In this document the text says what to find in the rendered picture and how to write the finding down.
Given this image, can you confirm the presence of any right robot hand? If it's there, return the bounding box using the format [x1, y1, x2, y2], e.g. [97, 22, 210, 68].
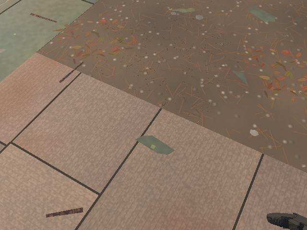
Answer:
[267, 213, 307, 230]

